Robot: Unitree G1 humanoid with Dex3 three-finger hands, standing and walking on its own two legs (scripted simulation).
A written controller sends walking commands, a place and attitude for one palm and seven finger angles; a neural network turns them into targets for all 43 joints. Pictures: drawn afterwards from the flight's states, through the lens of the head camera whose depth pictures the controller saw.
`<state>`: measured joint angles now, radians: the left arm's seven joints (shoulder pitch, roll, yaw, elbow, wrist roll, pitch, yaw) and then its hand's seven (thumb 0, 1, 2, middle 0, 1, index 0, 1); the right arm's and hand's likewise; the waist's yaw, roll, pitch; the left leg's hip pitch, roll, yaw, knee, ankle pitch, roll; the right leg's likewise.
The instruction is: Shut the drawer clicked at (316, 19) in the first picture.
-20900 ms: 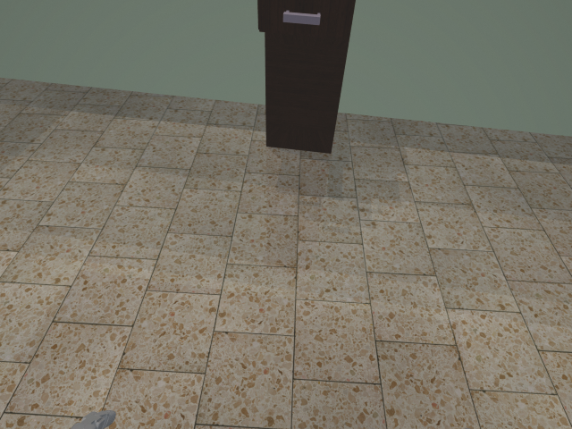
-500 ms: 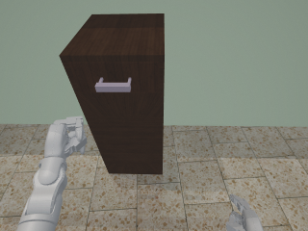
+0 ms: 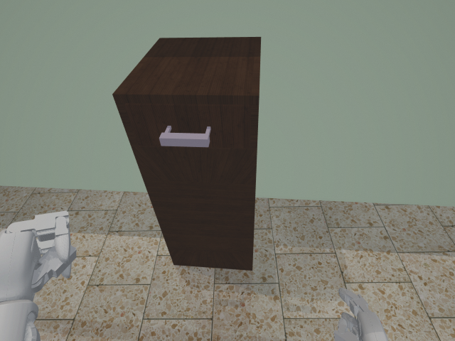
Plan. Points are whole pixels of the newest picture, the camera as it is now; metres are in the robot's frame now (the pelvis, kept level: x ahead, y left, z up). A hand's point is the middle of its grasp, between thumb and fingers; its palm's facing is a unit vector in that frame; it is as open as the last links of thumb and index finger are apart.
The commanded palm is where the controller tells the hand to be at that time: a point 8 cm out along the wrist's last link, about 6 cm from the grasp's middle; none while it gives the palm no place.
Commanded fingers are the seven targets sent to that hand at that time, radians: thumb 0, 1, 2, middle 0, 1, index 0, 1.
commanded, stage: draw the hand back to the body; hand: left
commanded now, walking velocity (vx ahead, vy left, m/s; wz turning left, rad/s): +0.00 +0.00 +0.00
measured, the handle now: (186, 134) +0.61 +0.19 +0.04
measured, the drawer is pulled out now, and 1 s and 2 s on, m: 0.00 0.00 0.00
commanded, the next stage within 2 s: step back with the hand held close in 0.20 s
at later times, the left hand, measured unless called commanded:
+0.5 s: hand (57, 250) +0.18 +0.25 +0.16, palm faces +0.39 -0.81 -0.43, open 3.2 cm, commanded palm +0.11 +0.29 +0.17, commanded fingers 0.00 0.90 0.90 -1.40 -1.60 -1.40 -1.60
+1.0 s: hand (21, 307) +0.11 +0.26 +0.15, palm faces +0.38 -0.81 -0.46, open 3.2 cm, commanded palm +0.05 +0.30 +0.17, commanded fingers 0.00 0.90 0.90 -1.40 -1.60 -1.40 -1.60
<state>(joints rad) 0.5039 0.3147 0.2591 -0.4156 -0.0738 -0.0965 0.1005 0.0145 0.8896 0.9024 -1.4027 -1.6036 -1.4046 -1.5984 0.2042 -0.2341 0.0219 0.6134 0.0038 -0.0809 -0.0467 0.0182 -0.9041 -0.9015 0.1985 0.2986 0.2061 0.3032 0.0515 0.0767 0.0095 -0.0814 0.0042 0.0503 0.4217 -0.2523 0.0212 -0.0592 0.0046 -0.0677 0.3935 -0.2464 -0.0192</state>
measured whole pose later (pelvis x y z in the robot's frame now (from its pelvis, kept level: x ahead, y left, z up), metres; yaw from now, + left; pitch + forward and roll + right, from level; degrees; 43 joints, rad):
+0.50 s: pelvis -0.01 +0.00 +0.00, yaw +0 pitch -2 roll -1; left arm 0.54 0.34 0.35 -0.48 -0.05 -0.17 0.11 0.01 0.89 0.90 -1.40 -1.60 -1.41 -1.60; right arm 0.19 -0.23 0.01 0.58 -0.01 -0.05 -0.05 0.02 -0.90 -0.90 0.20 0.30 0.21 0.30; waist 0.01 0.06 0.03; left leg -0.18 0.01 0.04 0.45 -0.24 0.03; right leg -0.14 0.01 -0.08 0.38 -0.21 -0.01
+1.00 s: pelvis -0.08 +0.02 -0.01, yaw +0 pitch +0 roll -1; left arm 0.62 0.35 0.36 -0.58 -0.03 -0.20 0.14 0.01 0.89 0.90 -1.40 -1.60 -1.41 -1.60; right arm 0.18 -0.21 0.00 0.53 0.00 -0.04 -0.06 0.02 -0.90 -0.90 0.20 0.30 0.21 0.30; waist 0.01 0.03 0.03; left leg -0.39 -0.01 0.04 0.61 -0.25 0.05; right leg -0.35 -0.01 -0.07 0.54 -0.19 0.00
